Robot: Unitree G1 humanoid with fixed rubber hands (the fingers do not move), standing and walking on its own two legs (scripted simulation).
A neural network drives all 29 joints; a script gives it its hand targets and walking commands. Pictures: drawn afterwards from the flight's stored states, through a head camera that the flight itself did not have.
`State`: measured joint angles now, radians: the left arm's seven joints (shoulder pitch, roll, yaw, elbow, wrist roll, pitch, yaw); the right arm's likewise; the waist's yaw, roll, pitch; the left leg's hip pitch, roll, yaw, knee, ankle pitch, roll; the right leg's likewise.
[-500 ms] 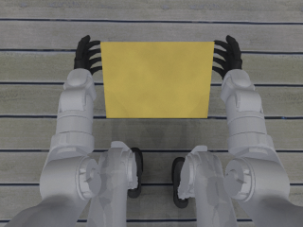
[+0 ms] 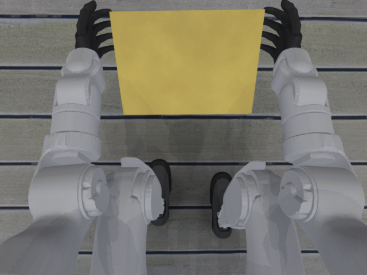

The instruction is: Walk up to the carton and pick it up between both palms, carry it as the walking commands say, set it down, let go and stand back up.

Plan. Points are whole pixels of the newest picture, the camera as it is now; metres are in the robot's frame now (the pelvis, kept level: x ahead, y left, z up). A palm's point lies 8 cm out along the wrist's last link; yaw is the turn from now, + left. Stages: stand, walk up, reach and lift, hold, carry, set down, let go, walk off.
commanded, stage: set down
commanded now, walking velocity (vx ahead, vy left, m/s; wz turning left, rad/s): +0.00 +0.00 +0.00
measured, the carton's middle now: (186, 61) +0.53 +0.04 -0.24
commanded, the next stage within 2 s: none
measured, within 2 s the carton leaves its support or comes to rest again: neither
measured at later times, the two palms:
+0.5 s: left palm (99, 47) +0.53 +0.22 -0.18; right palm (273, 49) +0.55 -0.14 -0.18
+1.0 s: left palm (100, 43) +0.55 +0.22 -0.20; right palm (272, 46) +0.56 -0.14 -0.19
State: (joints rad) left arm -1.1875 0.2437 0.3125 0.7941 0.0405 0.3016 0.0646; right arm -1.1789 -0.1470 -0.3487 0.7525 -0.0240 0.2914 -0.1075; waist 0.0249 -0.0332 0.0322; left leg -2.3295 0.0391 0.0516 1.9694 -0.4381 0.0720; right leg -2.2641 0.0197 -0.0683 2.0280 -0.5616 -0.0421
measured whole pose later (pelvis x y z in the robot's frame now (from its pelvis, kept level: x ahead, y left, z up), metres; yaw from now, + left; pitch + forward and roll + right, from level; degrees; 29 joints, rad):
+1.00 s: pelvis +0.00 +0.00 -0.05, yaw +0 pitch +38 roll -1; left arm -1.43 0.37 0.26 1.00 -0.04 0.21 -0.02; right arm -1.39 -0.25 -0.34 0.93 0.05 0.19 -0.06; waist 0.04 -0.05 0.31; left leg -2.35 0.05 0.05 2.18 -0.49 0.07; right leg -2.28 0.03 -0.08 2.24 -0.62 -0.05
